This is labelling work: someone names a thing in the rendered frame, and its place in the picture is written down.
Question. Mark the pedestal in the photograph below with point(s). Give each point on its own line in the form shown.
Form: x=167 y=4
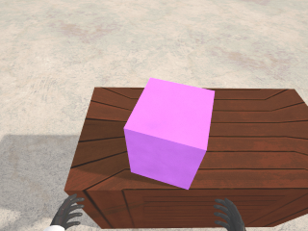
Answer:
x=257 y=157

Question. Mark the left robot hand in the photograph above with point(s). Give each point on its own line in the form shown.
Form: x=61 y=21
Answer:
x=63 y=215

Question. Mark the carton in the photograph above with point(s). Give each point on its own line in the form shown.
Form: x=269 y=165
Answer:
x=167 y=133

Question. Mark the right robot hand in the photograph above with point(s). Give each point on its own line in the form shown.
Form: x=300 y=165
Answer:
x=233 y=217

